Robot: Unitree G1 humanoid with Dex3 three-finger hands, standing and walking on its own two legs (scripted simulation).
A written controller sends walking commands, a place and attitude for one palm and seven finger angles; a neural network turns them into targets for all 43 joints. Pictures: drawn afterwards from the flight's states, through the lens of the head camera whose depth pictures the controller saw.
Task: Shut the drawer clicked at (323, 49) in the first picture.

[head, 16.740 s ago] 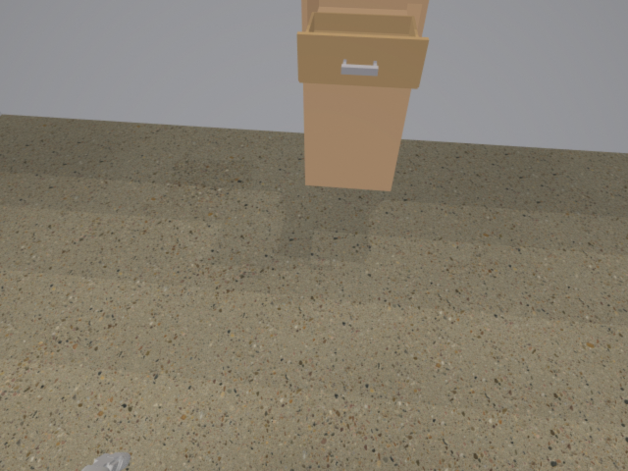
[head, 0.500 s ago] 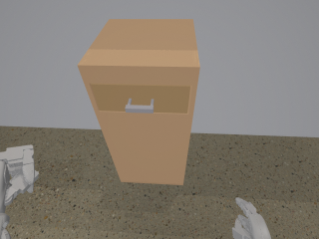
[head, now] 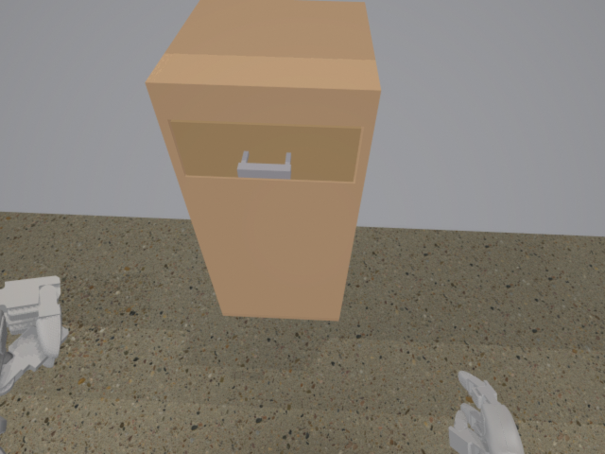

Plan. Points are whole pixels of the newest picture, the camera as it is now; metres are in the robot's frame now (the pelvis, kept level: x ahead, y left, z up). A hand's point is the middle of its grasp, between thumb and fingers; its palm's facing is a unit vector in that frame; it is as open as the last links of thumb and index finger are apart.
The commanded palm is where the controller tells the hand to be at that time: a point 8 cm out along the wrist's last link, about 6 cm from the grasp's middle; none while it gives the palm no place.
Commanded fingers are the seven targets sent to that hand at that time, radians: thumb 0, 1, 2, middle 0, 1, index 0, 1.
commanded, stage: step back with the hand held close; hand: left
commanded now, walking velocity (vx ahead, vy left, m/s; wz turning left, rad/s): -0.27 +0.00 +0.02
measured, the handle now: (265, 163) +0.64 +0.12 -0.01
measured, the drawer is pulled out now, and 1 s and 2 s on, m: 0.00 0.00 0.00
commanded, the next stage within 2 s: stop stepping back and stand still in 0.76 s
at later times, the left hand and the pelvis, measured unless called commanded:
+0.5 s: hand (29, 409) +0.13 +0.22 +0.17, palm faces +0.30 -0.81 -0.50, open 3.2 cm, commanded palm +0.06 +0.28 +0.19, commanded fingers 0.00 0.90 0.90 -1.40 -1.60 -1.40 -1.60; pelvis -0.06 -0.01 +0.00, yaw +2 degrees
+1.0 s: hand out of the picture +0.04 +0.20 +0.18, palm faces +0.19 -0.86 -0.48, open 3.2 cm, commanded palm -0.02 +0.25 +0.19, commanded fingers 0.00 0.90 0.90 -1.40 -1.60 -1.40 -1.60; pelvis -0.17 -0.01 +0.00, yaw -5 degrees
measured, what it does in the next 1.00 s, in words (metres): walks backwards: right foot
